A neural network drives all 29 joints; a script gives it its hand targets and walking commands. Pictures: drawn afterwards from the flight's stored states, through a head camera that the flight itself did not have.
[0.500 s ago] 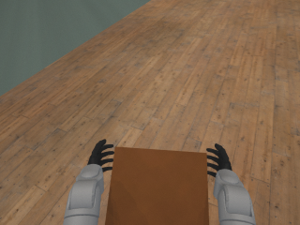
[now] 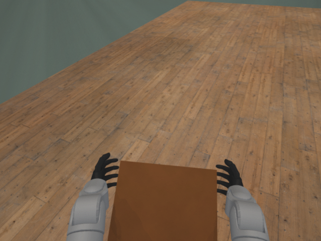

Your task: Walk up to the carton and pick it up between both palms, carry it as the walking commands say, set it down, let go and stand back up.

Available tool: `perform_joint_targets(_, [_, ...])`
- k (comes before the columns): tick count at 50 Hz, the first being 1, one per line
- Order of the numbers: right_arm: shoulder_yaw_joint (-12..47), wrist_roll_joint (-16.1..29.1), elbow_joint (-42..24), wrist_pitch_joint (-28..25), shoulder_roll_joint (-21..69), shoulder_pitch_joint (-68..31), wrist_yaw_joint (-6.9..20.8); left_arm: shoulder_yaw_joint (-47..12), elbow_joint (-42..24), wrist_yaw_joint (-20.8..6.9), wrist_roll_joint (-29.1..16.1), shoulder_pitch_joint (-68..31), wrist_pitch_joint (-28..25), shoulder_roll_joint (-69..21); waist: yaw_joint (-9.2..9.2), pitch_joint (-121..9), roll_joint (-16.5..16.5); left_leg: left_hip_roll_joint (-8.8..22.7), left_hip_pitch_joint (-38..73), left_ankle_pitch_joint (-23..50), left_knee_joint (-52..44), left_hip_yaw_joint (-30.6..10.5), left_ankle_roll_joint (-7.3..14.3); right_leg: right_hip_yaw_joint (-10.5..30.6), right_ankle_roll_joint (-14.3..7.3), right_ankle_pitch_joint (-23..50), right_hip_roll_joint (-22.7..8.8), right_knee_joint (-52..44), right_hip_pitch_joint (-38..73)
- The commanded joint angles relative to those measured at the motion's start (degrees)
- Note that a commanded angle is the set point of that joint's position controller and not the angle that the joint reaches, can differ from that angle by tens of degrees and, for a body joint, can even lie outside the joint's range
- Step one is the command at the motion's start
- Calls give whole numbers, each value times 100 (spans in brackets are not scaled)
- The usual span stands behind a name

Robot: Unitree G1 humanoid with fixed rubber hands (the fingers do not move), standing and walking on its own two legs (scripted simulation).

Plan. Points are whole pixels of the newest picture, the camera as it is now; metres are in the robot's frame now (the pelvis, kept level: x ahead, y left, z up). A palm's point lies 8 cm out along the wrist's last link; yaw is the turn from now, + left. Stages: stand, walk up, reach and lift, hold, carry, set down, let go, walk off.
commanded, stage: carry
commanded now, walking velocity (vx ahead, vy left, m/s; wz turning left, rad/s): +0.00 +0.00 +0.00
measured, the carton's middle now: (164, 202) +0.28 +0.02 -0.08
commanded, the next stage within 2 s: hold in 1.70 s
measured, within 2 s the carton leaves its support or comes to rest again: neither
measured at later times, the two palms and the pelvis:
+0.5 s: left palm (97, 194) +0.22 +0.17 +0.05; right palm (238, 203) +0.23 -0.16 +0.02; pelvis -0.03 +0.00 +0.00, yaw +0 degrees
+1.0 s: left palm (88, 200) +0.21 +0.19 +0.04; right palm (230, 207) +0.22 -0.14 +0.02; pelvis -0.05 +0.02 +0.00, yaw +1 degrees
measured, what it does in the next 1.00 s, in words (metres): steps on the spot: left foot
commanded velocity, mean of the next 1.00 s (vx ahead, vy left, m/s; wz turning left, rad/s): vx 0.00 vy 0.00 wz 0.00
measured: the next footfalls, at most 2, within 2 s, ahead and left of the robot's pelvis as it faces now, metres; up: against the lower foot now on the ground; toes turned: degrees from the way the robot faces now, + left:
left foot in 0.76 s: +0.00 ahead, +0.13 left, +0.00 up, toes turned +6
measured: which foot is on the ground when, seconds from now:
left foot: down 0.00-0.58, up 0.60-0.74, down 0.76-1.00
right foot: down 0.00-1.00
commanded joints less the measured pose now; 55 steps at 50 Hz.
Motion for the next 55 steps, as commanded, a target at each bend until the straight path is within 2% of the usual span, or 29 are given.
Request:
perform_joint_targets(1, [3400,1515,-1301,-16,3756,-2950,1379,-3390,-1014,-1284,-1574,-3024,-24,-3821,-266,-1445,-76,493,-242,-1168,-770,-868,541,723,-63,-1220,-667,-686,392])
perform_joint_targets(5, [3138,1380,-758,79,3844,-3031,1411,-3125,-642,-1371,-1506,-3271,35,-3837,-290,-1032,-154,360,-454,-1934,-827,-797,575,759,-66,-2266,-591,-851,-238])
perform_joint_targets(7, [3214,1484,-1119,93,3841,-3060,1403,-3286,-1120,-1352,-1675,-3395,45,-3843,-287,-1244,-134,312,-343,-1696,-750,-791,579,721,-49,-1977,-544,-765,-102])
perform_joint_targets(10, [2924,1232,-510,44,3765,-3017,1399,-2936,-450,-1368,-1436,-3303,-18,-3766,-266,-1043,-303,168,-413,-1383,-513,-661,526,843,-16,-1861,-576,-882,-106])
perform_joint_targets(11, [3216,1497,-1092,33,3794,-3188,1382,-3111,-844,-1360,-1631,-3310,-19,-3785,-275,-1173,-523,91,-341,-1253,-313,-585,561,889,54,-1913,-663,-1093,-59])
perform_joint_targets(13, [3101,1318,-676,54,3770,-3143,1392,-2908,-355,-1400,-1440,-3244,-13,-3781,-314,-1110,-911,-104,69,-874,182,-325,439,1325,82,-2799,-1026,-1792,-539])
perform_joint_targets(14, [3400,1599,-1143,124,3863,-3108,1398,-3317,-1029,-1398,-1752,-3396,44,-3897,-317,-1295,-908,-258,514,-925,482,-203,473,1376,202,-2986,-1125,-2129,-749])
perform_joint_targets(17, [3299,1516,-460,155,3969,-3361,1499,-3265,-168,-1487,-1465,-3229,124,-3983,-340,-1250,-1036,-275,1168,-1022,860,-84,488,1207,303,-3184,-1198,-2343,-1340])
perform_joint_targets(18, [3710,1859,-1206,186,4159,-3506,1511,-3652,-1069,-1483,-1815,-3529,120,-4148,-342,-1413,-1016,-302,1236,-988,641,5,524,968,484,-2770,-1113,-2380,-1113])
perform_joint_targets(19, [3588,1761,-935,173,4176,-3583,1523,-3544,-698,-1511,-1707,-3463,125,-4212,-340,-1466,-1104,-397,1323,-1020,516,111,509,688,568,-2373,-874,-2167,-983])
perform_joint_targets(20, [3374,1552,-387,116,4127,-3460,1573,-3389,-270,-1513,-1462,-3537,71,-4154,-362,-1310,-597,-97,775,-1204,-122,-333,527,492,365,-2025,-762,-1411,-618])
perform_joint_targets(21, [3338,1554,-389,91,4224,-3394,1610,-3463,-307,-1527,-1504,-3526,35,-4284,-372,-1268,-196,91,421,-1817,-752,-697,679,355,492,-2012,-422,-1001,-558])
perform_joint_targets(22, [3754,2018,-1637,116,4204,-3725,1543,-3783,-1171,-1492,-1885,-3467,99,-4325,-312,-1544,492,577,-127,-1974,-1113,-1331,903,187,449,-1366,-168,335,58])
perform_joint_targets(24, [3179,1514,-530,67,4027,-3258,1594,-3349,-305,-1521,-1479,-3374,39,-4195,-270,-1152,641,1401,-1366,-2686,-1916,-1845,1128,118,228,-955,43,2097,688])
perform_joint_targets(26, [2877,1253,47,-124,3822,-3155,1610,-2858,323,-1530,-1236,-3138,-164,-4033,-103,-742,404,1156,-1814,-2640,-1506,-1287,892,479,182,-977,-168,1459,770])
perform_joint_targets(27, [3398,1652,-789,-44,4017,-3325,1610,-3350,-609,-1532,-1716,-3427,-80,-4208,-55,-770,35,814,-1647,-2301,-1009,-1011,647,586,135,-808,-253,511,857])
perform_joint_targets(28, [3583,1622,-853,27,4129,-3204,1602,-3555,-551,-1583,-1786,-3286,21,-4428,-95,-887,-321,570,-1139,-1611,-415,-795,508,818,142,-723,-484,-591,760])
perform_joint_targets(29, [3593,1606,-747,78,4161,-2907,1594,-3544,-800,-1569,-1823,-3382,27,-4366,-183,-1274,-772,147,-526,-866,334,-481,323,1504,35,19,-1055,-1123,588])
perform_joint_targets(30, [2422,606,1290,-319,3707,-2707,1599,-2229,1548,-1618,-668,-2932,-358,-3841,-192,-1397,-1182,-214,-245,-692,693,-448,172,2248,-181,-623,-1670,-1669,187])
perform_joint_targets(31, [2990,949,83,-607,3697,-3530,1598,-2699,591,-1602,-993,-3598,-664,-3992,-157,-1320,-1119,-251,37,-729,1302,-420,187,2429,-178,-1254,-1842,-2082,-271])
perform_joint_targets(32, [4031,1883,-1703,-552,4271,-4123,1589,-3818,-1389,-1555,-1854,-4398,-640,-4543,-200,-1546,-1034,-235,205,-557,1254,-490,209,2219,-212,-1013,-1877,-2016,-126])
perform_joint_targets(35, [3975,1891,-1052,-358,4585,-3814,1628,-3753,-1142,-1538,-1684,-3846,-445,-4642,-217,-2239,-650,18,606,37,-132,-407,178,1220,-123,1413,-1374,-1089,1085])
perform_joint_targets(36, [4099,1952,-1286,-332,4648,-3854,1637,-3850,-1190,-1522,-1709,-3695,-410,-4726,-204,-2443,-882,105,719,120,-264,-477,170,1152,-89,2083,-1291,-938,1386])
perform_joint_targets(37, [3909,1860,-983,-314,4538,-3515,1677,-3780,-1080,-1520,-1649,-3503,-389,-4629,-190,-2699,-543,184,766,235,-288,-557,218,1190,-108,2786,-1325,-778,1717])
perform_joint_targets(40, [3821,1827,-1105,-259,4444,-3377,1697,-3808,-768,-1534,-1600,-3110,-295,-4716,-198,-2648,-379,429,877,1077,-51,-676,208,1015,-105,3006,-1201,-558,1597])
perform_joint_targets(43, [3850,1960,-1109,-132,4520,-3389,1744,-3952,-972,-1538,-1702,-3313,-161,-4732,-228,-2316,16,759,766,1273,-402,-888,287,685,-134,1014,-932,-428,1077])
perform_joint_targets(46, [3579,1750,-751,-63,4359,-3231,1800,-3946,-790,-1530,-1601,-3430,-70,-4672,-241,-1974,292,964,803,1540,-547,-990,401,570,-42,474,-785,-474,642])
perform_joint_targets(48, [3702,1829,-936,-62,4428,-3350,1819,-3969,-917,-1558,-1657,-3475,-82,-4729,-218,-2011,-65,924,610,847,-628,-935,465,448,-6,99,-663,-487,791])
perform_joint_targets(55, [3665,1787,-943,-53,4598,-3675,1800,-3883,-1065,-1606,-1787,-4035,-99,-4763,-237,-1558,19,775,-31,-882,-906,-877,557,378,0,-339,-558,-293,748])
